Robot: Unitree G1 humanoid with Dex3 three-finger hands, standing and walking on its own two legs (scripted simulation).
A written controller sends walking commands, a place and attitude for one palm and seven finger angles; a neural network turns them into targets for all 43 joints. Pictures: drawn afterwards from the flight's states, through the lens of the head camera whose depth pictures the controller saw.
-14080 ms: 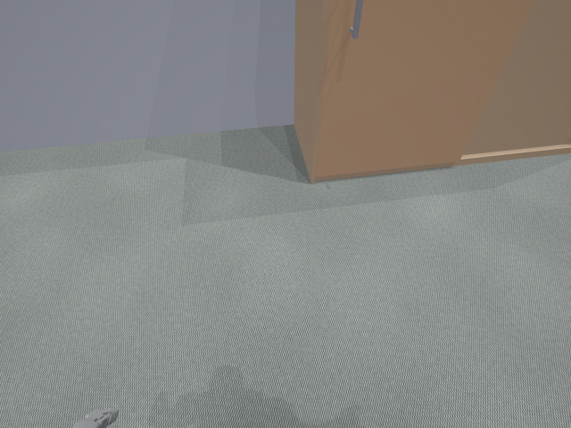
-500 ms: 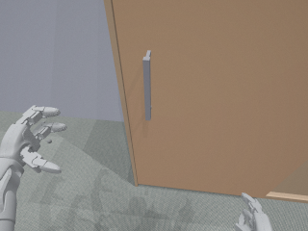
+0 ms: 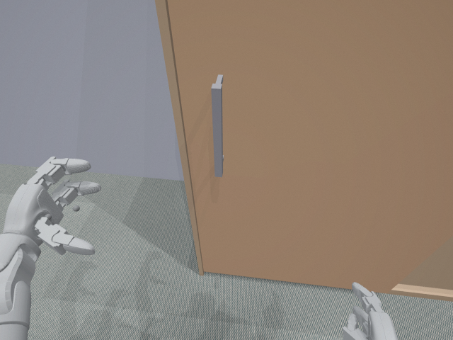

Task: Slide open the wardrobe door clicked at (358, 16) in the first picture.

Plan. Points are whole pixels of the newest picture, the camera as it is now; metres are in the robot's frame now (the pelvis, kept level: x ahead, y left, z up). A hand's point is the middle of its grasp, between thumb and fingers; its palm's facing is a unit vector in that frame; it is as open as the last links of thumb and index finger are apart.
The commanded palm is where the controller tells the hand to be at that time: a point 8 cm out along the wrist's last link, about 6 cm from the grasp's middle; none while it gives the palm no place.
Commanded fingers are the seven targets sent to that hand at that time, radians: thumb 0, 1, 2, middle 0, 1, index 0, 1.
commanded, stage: move the hooked fingers beside the handle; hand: left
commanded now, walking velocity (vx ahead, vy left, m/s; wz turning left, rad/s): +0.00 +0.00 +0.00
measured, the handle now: (219, 130) +0.51 +0.07 +0.11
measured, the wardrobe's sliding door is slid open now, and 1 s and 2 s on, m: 0.00 0.00 0.00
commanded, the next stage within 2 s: none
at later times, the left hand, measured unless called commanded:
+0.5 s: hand (125, 182) +0.33 +0.21 +0.12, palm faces +0.02 -1.00 -0.02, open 14.0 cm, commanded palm +0.31 +0.26 +0.13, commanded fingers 0.00 -0.50 0.30 -0.30 -1.20 -0.30 -1.20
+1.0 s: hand (160, 164) +0.38 +0.17 +0.12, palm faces +0.01 -1.00 -0.01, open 14.0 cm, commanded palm +0.37 +0.22 +0.12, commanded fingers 0.00 -0.50 0.30 -0.30 -1.20 -0.30 -1.20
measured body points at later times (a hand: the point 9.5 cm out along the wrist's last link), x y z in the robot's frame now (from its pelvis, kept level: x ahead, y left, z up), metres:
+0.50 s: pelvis +0.00 +0.00 +0.00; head +0.00 +0.00 +0.45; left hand +0.33 +0.27 +0.13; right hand +0.16 -0.25 -0.08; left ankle +0.05 +0.11 -0.73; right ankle -0.01 -0.11 -0.73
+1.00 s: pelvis +0.01 -0.01 +0.00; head +0.02 -0.02 +0.45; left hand +0.38 +0.22 +0.12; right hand +0.14 -0.27 -0.10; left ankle +0.05 +0.11 -0.73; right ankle -0.01 -0.11 -0.73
